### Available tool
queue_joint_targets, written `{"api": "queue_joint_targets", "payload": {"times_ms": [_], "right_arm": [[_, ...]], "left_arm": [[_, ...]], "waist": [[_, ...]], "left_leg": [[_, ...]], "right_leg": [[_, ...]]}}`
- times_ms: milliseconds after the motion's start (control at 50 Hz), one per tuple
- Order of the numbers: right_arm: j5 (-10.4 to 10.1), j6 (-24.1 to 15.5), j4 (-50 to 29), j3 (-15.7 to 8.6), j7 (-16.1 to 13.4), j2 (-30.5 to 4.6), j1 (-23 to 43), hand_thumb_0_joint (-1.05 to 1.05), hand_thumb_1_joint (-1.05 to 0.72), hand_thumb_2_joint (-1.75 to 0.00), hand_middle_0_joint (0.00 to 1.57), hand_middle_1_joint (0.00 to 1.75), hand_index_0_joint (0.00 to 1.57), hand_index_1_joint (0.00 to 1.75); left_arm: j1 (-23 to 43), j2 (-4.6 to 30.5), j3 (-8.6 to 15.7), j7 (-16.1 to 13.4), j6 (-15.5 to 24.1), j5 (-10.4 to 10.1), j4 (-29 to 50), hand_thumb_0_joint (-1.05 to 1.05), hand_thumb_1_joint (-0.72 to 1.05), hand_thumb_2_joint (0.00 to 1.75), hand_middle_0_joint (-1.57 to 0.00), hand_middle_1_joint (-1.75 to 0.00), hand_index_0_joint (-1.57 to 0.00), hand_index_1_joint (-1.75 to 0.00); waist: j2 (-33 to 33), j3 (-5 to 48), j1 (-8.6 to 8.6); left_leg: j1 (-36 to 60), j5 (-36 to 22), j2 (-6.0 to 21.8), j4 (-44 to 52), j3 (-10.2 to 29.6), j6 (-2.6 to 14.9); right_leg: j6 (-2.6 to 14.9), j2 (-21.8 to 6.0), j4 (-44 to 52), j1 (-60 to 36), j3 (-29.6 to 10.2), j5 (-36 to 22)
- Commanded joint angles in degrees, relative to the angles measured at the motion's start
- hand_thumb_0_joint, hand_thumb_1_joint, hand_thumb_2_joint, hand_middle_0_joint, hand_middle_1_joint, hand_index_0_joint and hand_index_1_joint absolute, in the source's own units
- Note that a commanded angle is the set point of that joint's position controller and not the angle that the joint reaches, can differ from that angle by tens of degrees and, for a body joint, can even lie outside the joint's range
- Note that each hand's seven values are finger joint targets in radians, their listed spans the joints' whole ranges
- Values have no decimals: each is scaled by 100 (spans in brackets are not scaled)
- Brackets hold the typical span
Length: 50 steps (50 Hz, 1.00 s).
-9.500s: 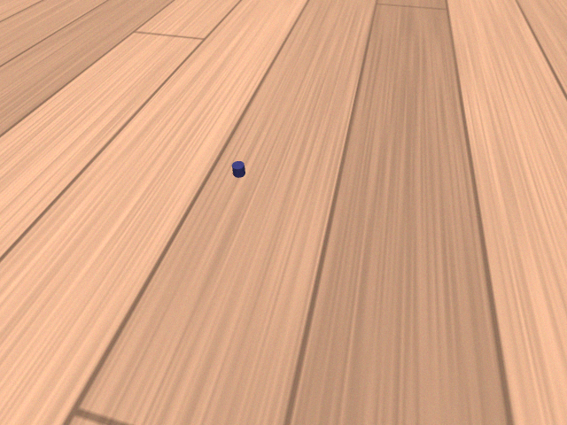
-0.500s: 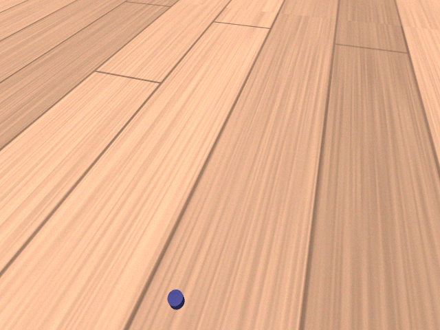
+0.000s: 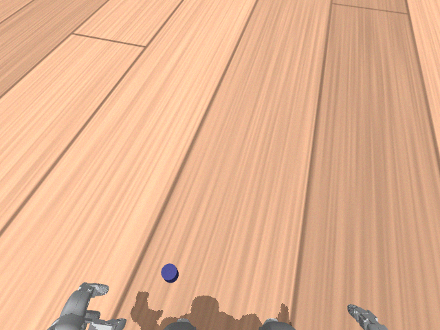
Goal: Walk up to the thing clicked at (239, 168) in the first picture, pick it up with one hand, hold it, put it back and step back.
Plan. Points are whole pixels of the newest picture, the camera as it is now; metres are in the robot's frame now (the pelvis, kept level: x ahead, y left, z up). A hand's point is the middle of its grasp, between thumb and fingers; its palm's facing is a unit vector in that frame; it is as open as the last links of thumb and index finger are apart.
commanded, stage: rise first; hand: left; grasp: from above
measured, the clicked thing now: (170, 273) +0.36 +0.23 -0.72
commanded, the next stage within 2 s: none
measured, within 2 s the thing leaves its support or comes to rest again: neither
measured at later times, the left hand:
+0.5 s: hand out of the picture +0.13 +0.27 -0.26, palm faces -0.31 -0.78 -0.54, open 14.2 cm
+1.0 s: hand (133, 295) +0.24 +0.29 -0.46, palm faces -0.45 -0.33 -0.83, open 13.7 cm
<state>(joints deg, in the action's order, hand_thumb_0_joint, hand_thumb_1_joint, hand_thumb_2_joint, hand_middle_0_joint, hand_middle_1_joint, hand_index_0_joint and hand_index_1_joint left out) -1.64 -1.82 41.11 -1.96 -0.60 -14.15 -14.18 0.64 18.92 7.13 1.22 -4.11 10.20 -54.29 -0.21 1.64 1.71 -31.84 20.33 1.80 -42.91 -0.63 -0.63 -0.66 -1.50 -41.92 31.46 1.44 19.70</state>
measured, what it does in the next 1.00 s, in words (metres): lowers itself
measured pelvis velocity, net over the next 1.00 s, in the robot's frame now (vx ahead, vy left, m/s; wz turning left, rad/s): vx -0.09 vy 0.00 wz -0.03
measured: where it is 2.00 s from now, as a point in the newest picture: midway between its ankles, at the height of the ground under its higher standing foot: outside the picture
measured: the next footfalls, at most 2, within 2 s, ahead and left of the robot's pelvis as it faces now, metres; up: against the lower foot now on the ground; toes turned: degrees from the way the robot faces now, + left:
none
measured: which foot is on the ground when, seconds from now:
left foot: down 0.00-1.00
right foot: down 0.00-1.00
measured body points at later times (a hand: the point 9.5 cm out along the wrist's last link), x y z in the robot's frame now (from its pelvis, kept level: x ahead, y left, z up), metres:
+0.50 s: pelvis -0.02 +0.01 -0.12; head +0.11 +0.02 +0.31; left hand +0.14 +0.31 -0.23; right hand +0.19 -0.24 -0.21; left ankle +0.01 +0.13 -0.71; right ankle +0.01 -0.13 -0.71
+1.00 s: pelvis -0.09 +0.00 -0.32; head +0.12 +0.01 +0.09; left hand +0.26 +0.30 -0.41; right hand +0.06 -0.27 -0.45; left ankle +0.01 +0.12 -0.71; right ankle +0.01 -0.13 -0.71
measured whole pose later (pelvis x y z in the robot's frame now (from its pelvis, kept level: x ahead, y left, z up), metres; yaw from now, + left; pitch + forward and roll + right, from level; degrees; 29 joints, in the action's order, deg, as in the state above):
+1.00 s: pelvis -0.09 +0.00 -0.32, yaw -2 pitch +33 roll -3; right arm 1.4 -7.0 41.0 -4.0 2.6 -15.4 -4.5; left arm 23.1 29.5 5.8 -11.0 8.0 48.3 -49.7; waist 0.8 7.2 1.7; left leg -114.5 37.5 1.5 -119.1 3.9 -0.9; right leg -0.3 -1.8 -117.0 112.9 2.1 36.9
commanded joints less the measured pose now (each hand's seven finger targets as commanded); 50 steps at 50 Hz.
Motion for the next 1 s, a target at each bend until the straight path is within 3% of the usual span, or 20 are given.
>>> {"api": "queue_joint_targets", "payload": {"times_ms": [0,100,140,180,240,280,320,340,380,460,500,540,620,640,700,740,820,920,940,980], "right_arm": [[57,-412,-993,-376,12,-920,170,0,-89,-90,20,30,20,30],[127,-636,-1219,-409,-10,-828,133,0,-89,-90,20,30,20,30],[135,-671,-1300,-425,-50,-849,148,0,-89,-90,20,30,20,30],[128,-695,-1340,-431,-69,-849,194,0,-91,-91,20,30,20,30],[135,-746,-1458,-442,-85,-832,272,0,-92,-91,20,30,20,30],[120,-783,-1525,-430,-75,-817,333,0,-92,-91,20,30,20,30],[121,-822,-1552,-415,-77,-825,402,0,-92,-91,20,30,20,30],[115,-847,-1584,-421,-79,-848,446,0,-92,-91,20,30,20,30],[113,-901,-1528,-384,-72,-840,485,0,-92,-91,20,30,20,30],[150,-1027,-1412,-397,10,-916,682,0,-86,-89,20,30,20,30],[161,-1078,-1427,-452,71,-985,664,0,-85,-89,20,30,20,30],[164,-1116,-1387,-497,125,-1024,663,0,-84,-88,20,30,20,30],[147,-1099,-1184,-521,196,-1117,682,0,-86,-89,20,30,20,30],[155,-1079,-1133,-555,200,-1159,686,0,-87,-89,20,30,20,30],[163,-1002,-995,-574,217,-1199,686,0,-89,-90,20,30,20,30],[176,-956,-893,-588,235,-1199,611,0,-89,-90,20,30,20,30],[245,-884,-743,-619,253,-1209,533,0,-86,-89,20,30,20,30],[312,-765,-617,-623,241,-1193,448,0,-87,-90,20,30,20,30],[316,-746,-588,-613,251,-1201,390,0,-87,-90,20,30,20,30],[329,-701,-534,-597,256,-1206,373,0,-87,-90,20,30,20,30]], "left_arm": [[-107,911,334,-200,-42,228,736,0,-57,98,-8,-106,-7,-107],[-505,926,445,-311,257,467,1958,0,-59,99,-7,-108,-7,-109],[-762,1062,515,-343,218,652,2394,0,-58,99,-7,-108,-7,-109],[-1055,907,447,-344,112,727,2521,0,-60,100,-8,-108,-7,-109],[-1298,870,420,-352,-20,779,3036,0,-60,99,-8,-107,-7,-108],[-1505,874,386,-343,-112,836,3341,0,-60,98,-8,-107,-7,-108],[-1666,795,324,-341,-200,887,3427,0,-59,97,-8,-108,-8,-108],[-1371,873,303,-347,-200,925,3546,0,-59,97,-8,-107,-8,-107],[-1158,920,262,-372,-175,1115,3285,0,-57,95,-8,-108,-8,-107],[-416,1262,378,-462,273,1648,2594,0,-52,95,-6,-107,-7,-106],[-399,1231,300,-510,566,1910,2640,0,-50,94,-6,-106,-7,-105],[-287,1103,9,-558,853,2120,2798,0,-47,94,-6,-106,-8,-105],[176,1573,214,-911,1157,2641,2552,0,-50,97,-9,-103,-9,-103],[422,1788,362,-1028,1187,2774,2475,0,-52,97,-9,-102,-8,-103],[931,2044,479,-1333,1201,3175,2101,0,-54,100,-9,-103,-8,-104],[1358,2111,437,-1441,1178,3341,2053,0,-51,97,-10,-102,-10,-102],[2211,2316,436,-1532,1153,3535,1773,0,-46,97,-12,-97,-12,-98],[3042,2794,427,-1444,1280,3814,1192,0,-47,97,-14,-96,-12,-97],[3170,2686,336,-1410,1326,3869,1084,0,-49,99,-12,-98,-11,-99],[3288,2815,346,-1401,1418,4027,797,0,-49,99,-11,-99,-11,-100]], "waist": [[-88,1100,-103],[327,1852,-127],[504,2029,-152],[426,1916,-82],[407,2151,-61],[467,2268,-138],[368,2284,-90],[375,2250,25],[289,2173,86],[273,2148,35],[395,2594,-7],[576,3044,32],[647,3639,-40],[576,3689,-34],[542,3862,-119],[503,4181,-106],[306,4496,-98],[118,4342,-2],[151,4283,40],[140,4083,21]], "left_leg": [[-312,-639,-193,-234,-9,82],[-742,-772,-132,-1063,30,62],[-752,-811,-131,-1233,18,59],[-942,-734,-95,-1330,108,39],[-1231,-497,-79,-1648,168,83],[-1440,-411,-105,-1827,165,86],[-1656,-441,-89,-2025,219,89],[-1799,-351,-86,-2153,221,97],[-2214,-364,-109,-2519,218,111],[-3251,90,-133,-3303,256,109],[-3366,80,-152,-3572,290,80],[-3424,-67,-157,-3918,287,67],[-3888,-375,-177,-4674,280,76],[-4123,-238,-180,-4822,260,80],[-4550,-18,-199,-5183,214,86],[-4757,-11,-218,-5491,130,121],[-5310,579,-241,-5894,65,164],[-6138,1380,-262,-6281,-18,244],[-6244,1517,-280,-6340,-23,257],[-6501,1752,-295,-6398,-8,269]], "right_leg": [[166,209,-176,204,125,-391],[206,187,-1177,994,56,-477],[203,167,-1370,1152,33,-523],[197,176,-1550,1433,69,-403],[189,168,-1790,1728,68,-238],[201,150,-1974,1867,56,-160],[202,168,-2180,2103,87,-143],[196,160,-2275,2275,74,-102],[193,143,-2565,2613,79,-103],[201,114,-3436,3695,57,326],[205,107,-3836,4010,43,324],[212,116,-4183,4346,26,201],[221,130,-4895,4916,42,-58],[209,125,-4985,5006,45,-5],[214,127,-5267,5383,55,192],[205,129,-5385,5411,36,180],[194,132,-5615,5552,40,638],[166,179,-5670,5725,-23,1570],[180,183,-5705,5857,-12,1712],[194,202,-5812,6035,34,1986]]}}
